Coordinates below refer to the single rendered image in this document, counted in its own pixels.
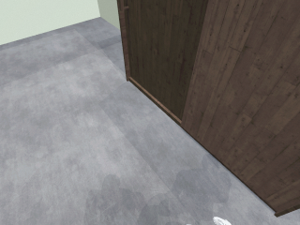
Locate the wardrobe door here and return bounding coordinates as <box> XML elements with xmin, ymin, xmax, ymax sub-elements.
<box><xmin>123</xmin><ymin>0</ymin><xmax>209</xmax><ymax>121</ymax></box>
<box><xmin>181</xmin><ymin>0</ymin><xmax>300</xmax><ymax>212</ymax></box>

